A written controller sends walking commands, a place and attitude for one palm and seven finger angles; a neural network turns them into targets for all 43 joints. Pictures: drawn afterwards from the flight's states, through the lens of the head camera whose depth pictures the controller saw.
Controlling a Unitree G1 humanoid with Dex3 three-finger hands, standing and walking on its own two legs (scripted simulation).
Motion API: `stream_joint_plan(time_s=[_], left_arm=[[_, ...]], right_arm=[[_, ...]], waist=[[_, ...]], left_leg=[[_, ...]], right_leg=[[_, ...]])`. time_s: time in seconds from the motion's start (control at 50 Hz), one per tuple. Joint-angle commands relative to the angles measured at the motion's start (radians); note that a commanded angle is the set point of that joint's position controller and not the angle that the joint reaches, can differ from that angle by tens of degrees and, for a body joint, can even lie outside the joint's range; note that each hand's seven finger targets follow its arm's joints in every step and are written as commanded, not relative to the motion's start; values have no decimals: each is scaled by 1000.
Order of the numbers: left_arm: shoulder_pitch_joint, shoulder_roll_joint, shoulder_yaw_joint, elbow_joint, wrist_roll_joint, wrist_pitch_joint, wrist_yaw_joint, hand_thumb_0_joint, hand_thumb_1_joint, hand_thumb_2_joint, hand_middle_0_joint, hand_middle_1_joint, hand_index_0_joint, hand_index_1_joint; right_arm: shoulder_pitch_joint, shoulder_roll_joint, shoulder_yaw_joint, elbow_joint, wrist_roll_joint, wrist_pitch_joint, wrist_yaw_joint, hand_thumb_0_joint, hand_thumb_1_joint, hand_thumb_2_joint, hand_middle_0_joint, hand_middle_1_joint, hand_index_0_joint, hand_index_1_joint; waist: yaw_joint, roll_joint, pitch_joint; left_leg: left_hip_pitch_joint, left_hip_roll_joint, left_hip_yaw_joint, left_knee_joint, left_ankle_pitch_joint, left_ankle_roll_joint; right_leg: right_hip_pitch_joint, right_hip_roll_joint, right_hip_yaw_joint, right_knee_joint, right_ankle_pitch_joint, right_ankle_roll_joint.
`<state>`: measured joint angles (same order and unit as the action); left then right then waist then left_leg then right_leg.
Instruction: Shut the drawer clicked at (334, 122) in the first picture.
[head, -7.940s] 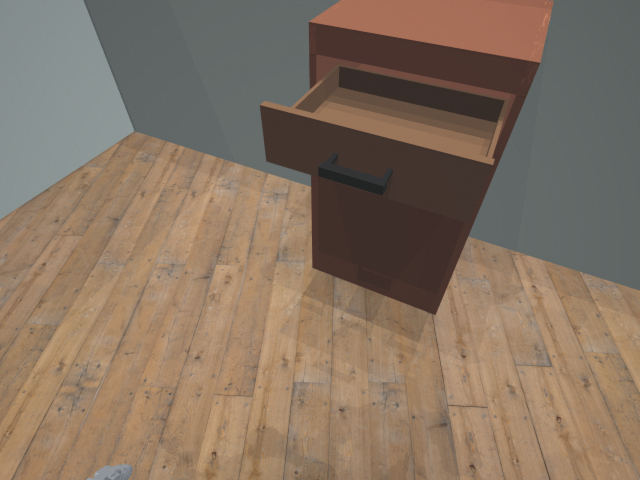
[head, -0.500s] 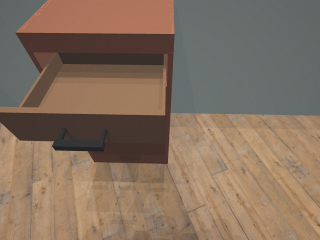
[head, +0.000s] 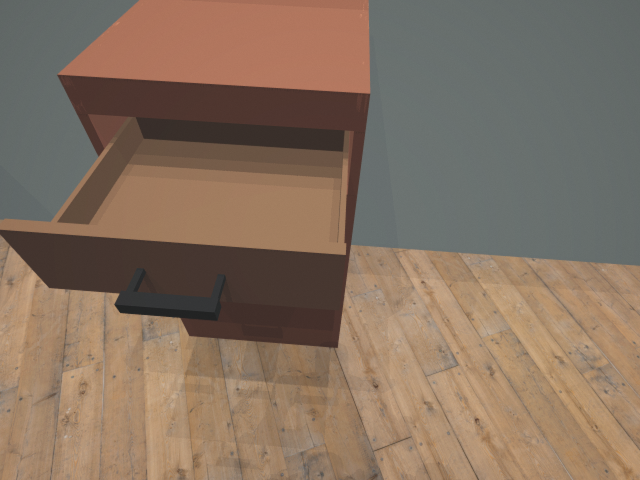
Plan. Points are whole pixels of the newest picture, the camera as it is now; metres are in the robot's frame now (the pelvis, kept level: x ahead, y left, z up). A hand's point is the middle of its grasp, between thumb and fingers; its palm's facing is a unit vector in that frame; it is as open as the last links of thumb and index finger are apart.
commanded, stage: raise the hand and make a fist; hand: left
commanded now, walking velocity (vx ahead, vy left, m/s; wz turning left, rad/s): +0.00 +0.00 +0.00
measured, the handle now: (174, 292) +0.34 +0.23 +0.01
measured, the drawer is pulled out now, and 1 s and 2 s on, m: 0.27 0.27 0.27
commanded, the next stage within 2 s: bring the fist close to the handle in 2.00 s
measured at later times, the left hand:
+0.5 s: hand out of the picture +0.12 +0.16 -0.04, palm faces -0.06 -1.00 +0.03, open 6.1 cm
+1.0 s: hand (136, 421) +0.17 +0.21 +0.04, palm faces +0.16 -0.99 -0.05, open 3.6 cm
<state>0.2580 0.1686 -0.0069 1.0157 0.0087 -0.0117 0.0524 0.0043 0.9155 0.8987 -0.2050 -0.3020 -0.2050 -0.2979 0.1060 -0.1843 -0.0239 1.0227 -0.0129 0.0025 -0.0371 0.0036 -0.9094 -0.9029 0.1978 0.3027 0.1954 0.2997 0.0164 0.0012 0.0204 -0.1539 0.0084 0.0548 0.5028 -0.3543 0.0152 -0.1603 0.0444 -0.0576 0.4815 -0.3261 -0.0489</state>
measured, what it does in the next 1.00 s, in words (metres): shifts its weight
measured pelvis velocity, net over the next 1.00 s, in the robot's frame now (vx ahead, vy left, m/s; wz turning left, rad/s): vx -0.06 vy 0.00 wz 0.05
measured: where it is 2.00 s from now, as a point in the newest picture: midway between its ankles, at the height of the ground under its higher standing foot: outside the picture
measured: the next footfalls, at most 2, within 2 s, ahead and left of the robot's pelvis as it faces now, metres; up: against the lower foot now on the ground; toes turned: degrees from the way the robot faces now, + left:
none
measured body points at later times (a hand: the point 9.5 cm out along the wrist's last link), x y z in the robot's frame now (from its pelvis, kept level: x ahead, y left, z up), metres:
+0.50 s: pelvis -0.09 +0.02 -0.06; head -0.05 +0.03 +0.39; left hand +0.12 +0.22 -0.04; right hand +0.11 -0.23 -0.11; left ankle -0.05 +0.10 -0.74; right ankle -0.03 -0.08 -0.74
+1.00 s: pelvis -0.06 +0.00 -0.04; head -0.04 +0.00 +0.41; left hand +0.15 +0.26 +0.05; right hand +0.10 -0.22 -0.12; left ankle -0.05 +0.10 -0.74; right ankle -0.03 -0.07 -0.74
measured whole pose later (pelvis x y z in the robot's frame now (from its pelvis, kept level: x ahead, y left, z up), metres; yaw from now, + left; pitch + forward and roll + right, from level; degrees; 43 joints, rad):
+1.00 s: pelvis -0.06 +0.00 -0.04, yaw +3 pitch +7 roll +0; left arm 0.35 0.24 0.18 -0.10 -0.26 -0.24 -0.11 0.02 0.90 0.90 -0.93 -1.09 -0.93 -1.09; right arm 0.32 -0.23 0.03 0.53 0.04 -0.19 -0.04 0.02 -0.90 -0.90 0.20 0.30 0.20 0.30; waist -0.02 0.01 -0.09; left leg -0.57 -0.02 0.02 0.86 -0.42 0.03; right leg -0.58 0.05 -0.06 0.84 -0.38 -0.07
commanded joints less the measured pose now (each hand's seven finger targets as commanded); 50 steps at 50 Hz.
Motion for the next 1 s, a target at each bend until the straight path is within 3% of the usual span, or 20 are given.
stream_joint_plan(time_s=[0.0, 0.06, 0.08, 0.1, 0.12, 0.14, 0.16, 0.18, 0.2, 0.3, 0.34, 0.38, 0.44, 0.5, 0.58, 0.64, 0.7, 0.78, 0.88, 0.98], left_arm=[[60, 120, 25, -41, 3, -9, 8, 0, 900, 900, -200, -300, -200, -300], [61, 117, 22, -36, 2, -7, 5, 0, 900, 900, -200, -300, -200, -300], [161, 139, 38, 11, 16, -33, 37, 0, 900, 900, -200, -300, -200, -300], [-673, 355, 189, -1564, -177, -219, 31, 0, 900, 900, -220, -322, -220, -322], [-118, 236, 141, -1248, -98, -154, 48, 0, 900, 900, -240, -343, -240, -343], [-52, 157, 84, -1187, -124, -105, 89, 0, 900, 900, -260, -365, -260, -365], [197, -107, -87, -992, -131, -17, 70, 0, 900, 900, -280, -387, -280, -387], [12, -86, -85, -1177, -160, -48, 46, 0, 900, 900, -300, -408, -300, -408], [16, -11, -10, -1182, -148, -91, 24, 0, 900, 900, -320, -430, -320, -430], [352, -75, 34, -905, -205, -363, -182, 0, 900, 900, -420, -538, -420, -538], [368, -8, 85, -890, -206, -493, -288, 0, 900, 900, -460, -582, -460, -582], [314, 84, 163, -893, -205, -487, -310, 0, 900, 900, -500, -625, -500, -625], [48, 189, 233, -1130, -212, -453, -256, 0, 900, 900, -560, -690, -560, -690], [-121, 180, 242, -1378, -242, -516, -156, 0, 900, 900, -620, -755, -620, -755], [-184, 100, 64, -1469, -244, -610, -155, 0, 900, 900, -700, -842, -700, -842], [-204, 82, -40, -1259, -237, -535, -262, 0, 900, 900, -760, -907, -760, -907], [-136, 165, 29, -1028, -238, -338, -346, 0, 900, 900, -820, -972, -820, -972], [-141, 287, 232, -1092, -284, -129, -310, 0, 900, 900, -900, -1058, -900, -1058], [-33, 251, 348, -1363, -322, -250, -136, 0, 900, 900, -1000, -1167, -1000, -1167], [156, 155, 170, -1340, -244, -362, -213, 0, 900, 900, -1100, -1275, -1100, -1275]], right_arm=[[83, -100, -10, -10, -3, -8, -5, 0, -900, -900, 200, 300, 200, 300], [82, -103, -5, 2, -3, -14, -4, 0, -900, -900, 200, 300, 200, 300], [38, -135, -14, -62, 10, -18, 6, 0, -900, -900, 200, 300, 200, 300], [86, -232, -30, -406, 77, -156, -24, 0, -900, -900, 200, 300, 200, 300], [67, -149, 14, -350, 34, -263, -68, 0, -900, -900, 200, 300, 200, 300], [72, -159, -1, -289, 38, -282, -64, 0, -900, -900, 200, 300, 200, 300], [143, -117, 8, -268, 61, -281, -40, 0, -900, -900, 200, 300, 200, 300], [116, -163, -12, -358, 53, -295, -22, 0, -900, -900, 200, 300, 200, 300], [121, -180, -35, -367, 31, -304, -16, 0, -900, -900, 200, 300, 200, 300], [44, -189, -40, -484, 18, -286, 28, 0, -900, -900, 200, 300, 200, 300], [11, -202, -61, -538, 22, -274, 54, 0, -900, -900, 200, 300, 200, 300], [-29, -207, -54, -620, 36, -255, 55, 0, -900, -900, 200, 300, 200, 300], [-53, -191, -37, -687, 46, -223, 35, 0, -900, -900, 200, 300, 200, 300], [6, -152, -25, -699, 43, -228, 12, 0, -900, -900, 200, 300, 200, 300], [35, -160, 7, -654, 47, -273, -17, 0, -900, -900, 200, 300, 200, 300], [49, -200, 21, -616, 60, -295, -31, 0, -900, -900, 200, 300, 200, 300], [77, -219, 20, -622, 87, -273, -47, 0, -900, -900, 200, 300, 200, 300], [15, -193, 28, -697, 91, -223, -52, 0, -900, -900, 200, 300, 200, 300], [56, -137, 28, -685, 61, -240, -25, 0, -900, -900, 200, 300, 200, 300], [93, -165, 9, -644, 47, -275, 16, 0, -900, -900, 200, 300, 200, 300]], waist=[[-22, 6, -48], [-18, 26, -39], [21, -123, 48], [-96, 152, -488], [-15, 382, -392], [-31, 327, -323], [-80, 188, -193], [-69, 94, -97], [-70, 32, -121], [3, -293, -70], [22, -225, -104], [51, -83, -152], [57, 96, -241], [16, 150, -359], [-78, 88, -314], [-141, 32, -187], [-103, -63, -107], [14, -45, -245], [57, 23, -327], [-15, 35, -253]], left_leg=[[85, 102, -69, -41, 461, 18], [90, 105, -76, -66, 474, 21], [-60, 102, -27, 148, 427, 0], [168, 3, -63, -28, 671, 18], [354, 65, -109, -123, 929, 16], [245, 87, -123, -108, 980, -45], [228, 102, -135, -119, 905, -39], [151, 103, -154, -73, 902, -42], [99, 95, -156, -17, 806, -48], [-380, 5, -96, 197, 230, -44], [-457, -8, -68, 258, 155, -56], [-525, -32, -41, 276, 23, -47], [-564, -30, -59, 265, -189, -27], [-509, -17, -100, 280, -266, 2], [-496, -1, -131, 326, -287, 18], [-533, -4, -142, 348, -284, 26], [-615, -13, -109, 327, -292, 19], [-549, -34, -77, 290, -168, 15], [-422, -14, -83, 229, 77, 2], [-378, -10, -77, 256, 201, 15]], right_leg=[[3, -164, 132, -53, 541, 19], [-1, -160, 126, -57, 466, 12], [-3, -202, 196, -75, 861, 98], [70, -122, 104, 59, 816, 1], [-47, -42, 22, 176, 412, -5], [-137, -52, -18, 182, 98, 11], [-270, -37, -30, 189, 0, 29], [-283, -55, -22, 193, 45, 30], [-306, -50, -27, 161, 35, 29], [-387, -42, -55, 232, 140, 21], [-433, -46, -36, 315, 89, 7], [-457, -48, -14, 353, -58, 0], [-493, -52, 34, 377, -254, 1], [-490, -52, 79, 346, -301, 8], [-549, -44, 105, 313, -340, 14], [-564, -41, 110, 265, -349, 22], [-497, -60, 154, 176, -458, 32], [-293, -103, 208, 101, -472, 40], [-188, -54, 99, 194, -62, 17], [-237, -52, 80, 239, 252, 40]])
